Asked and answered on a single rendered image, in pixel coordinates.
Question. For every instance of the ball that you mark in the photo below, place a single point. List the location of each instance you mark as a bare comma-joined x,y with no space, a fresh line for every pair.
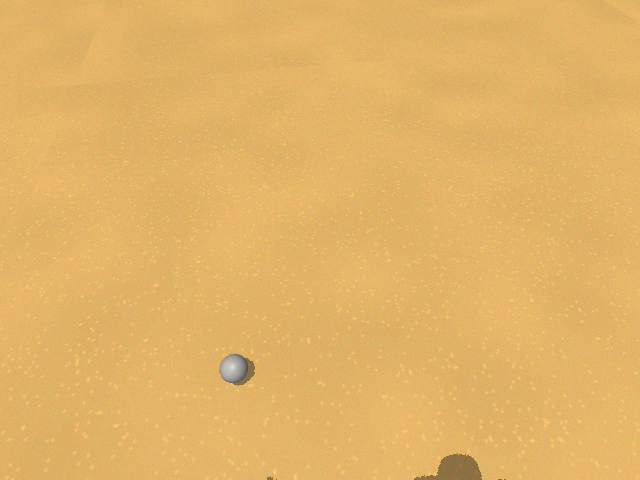
233,368

